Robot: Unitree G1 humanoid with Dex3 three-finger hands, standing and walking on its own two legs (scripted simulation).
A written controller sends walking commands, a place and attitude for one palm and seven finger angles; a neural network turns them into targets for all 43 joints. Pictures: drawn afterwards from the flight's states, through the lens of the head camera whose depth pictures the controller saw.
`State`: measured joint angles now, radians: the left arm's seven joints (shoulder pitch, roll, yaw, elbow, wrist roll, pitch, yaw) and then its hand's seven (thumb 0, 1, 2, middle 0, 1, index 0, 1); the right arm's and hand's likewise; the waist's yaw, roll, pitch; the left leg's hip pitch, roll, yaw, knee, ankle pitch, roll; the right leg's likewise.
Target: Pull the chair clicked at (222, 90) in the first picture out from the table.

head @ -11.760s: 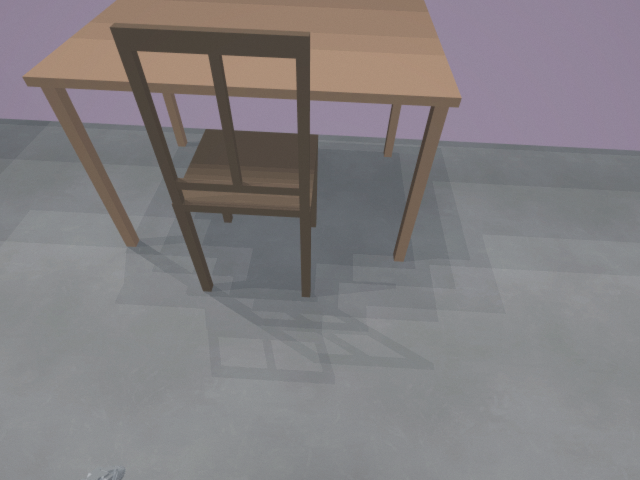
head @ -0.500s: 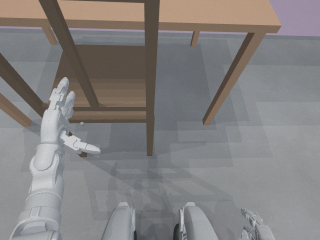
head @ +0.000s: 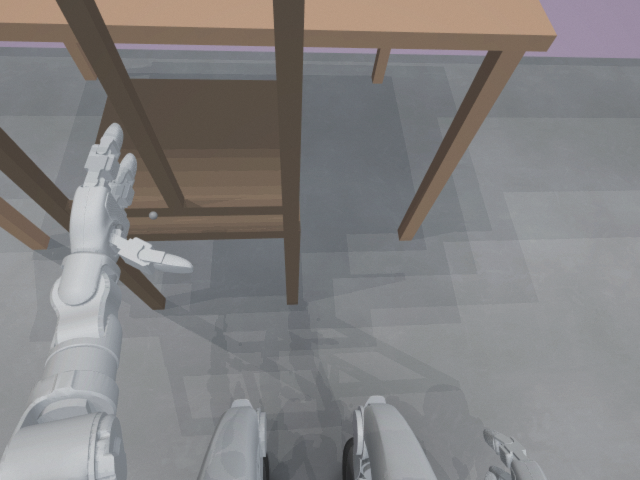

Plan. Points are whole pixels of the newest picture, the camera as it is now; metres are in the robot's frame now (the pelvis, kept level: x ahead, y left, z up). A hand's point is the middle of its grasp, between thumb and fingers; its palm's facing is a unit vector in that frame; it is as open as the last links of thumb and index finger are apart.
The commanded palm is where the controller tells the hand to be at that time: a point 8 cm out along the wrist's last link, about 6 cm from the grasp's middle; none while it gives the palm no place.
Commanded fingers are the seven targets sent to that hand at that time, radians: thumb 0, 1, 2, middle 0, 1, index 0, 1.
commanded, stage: push the fingers through the gap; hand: left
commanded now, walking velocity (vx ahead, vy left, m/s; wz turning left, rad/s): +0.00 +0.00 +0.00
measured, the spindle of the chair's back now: (138, 126) +0.53 +0.22 +0.07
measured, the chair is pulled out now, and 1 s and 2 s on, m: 0.00 0.00 0.00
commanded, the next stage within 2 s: hook a spindle and tug to test in 1.20 s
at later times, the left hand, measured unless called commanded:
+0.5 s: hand (154, 185) +0.47 +0.21 +0.03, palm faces +0.04 -1.00 -0.03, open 16.9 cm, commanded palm +0.45 +0.25 +0.03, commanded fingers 0.00 -0.50 0.30 -0.06 -0.08 -0.06 -0.08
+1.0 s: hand (153, 162) +0.51 +0.21 +0.03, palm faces +0.05 -1.00 -0.03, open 16.9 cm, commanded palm +0.48 +0.25 +0.03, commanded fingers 0.00 -0.50 0.30 -0.06 -0.08 -0.06 -0.08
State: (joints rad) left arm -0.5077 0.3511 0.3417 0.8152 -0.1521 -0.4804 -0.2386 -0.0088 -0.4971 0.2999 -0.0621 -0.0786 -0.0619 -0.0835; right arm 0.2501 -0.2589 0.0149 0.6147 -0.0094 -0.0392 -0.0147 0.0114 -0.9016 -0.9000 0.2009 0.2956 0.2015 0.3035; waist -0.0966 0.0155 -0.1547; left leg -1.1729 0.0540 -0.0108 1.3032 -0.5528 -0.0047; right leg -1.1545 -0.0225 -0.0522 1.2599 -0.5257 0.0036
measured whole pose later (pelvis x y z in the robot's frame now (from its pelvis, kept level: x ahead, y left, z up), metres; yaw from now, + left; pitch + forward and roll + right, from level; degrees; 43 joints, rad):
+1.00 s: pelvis +0.00 +0.01 -0.01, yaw -2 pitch +28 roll -4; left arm -0.80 0.50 0.46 1.06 -0.09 -0.47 -0.25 -0.01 -0.50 0.30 -0.06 -0.08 -0.06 -0.08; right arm 0.31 -0.26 0.04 0.62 -0.04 0.07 0.01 0.01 -0.90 -0.90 0.20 0.30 0.20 0.30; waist -0.17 0.02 -0.13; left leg -1.27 0.07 -0.01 1.34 -0.56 0.01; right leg -1.24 -0.01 -0.05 1.27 -0.51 0.02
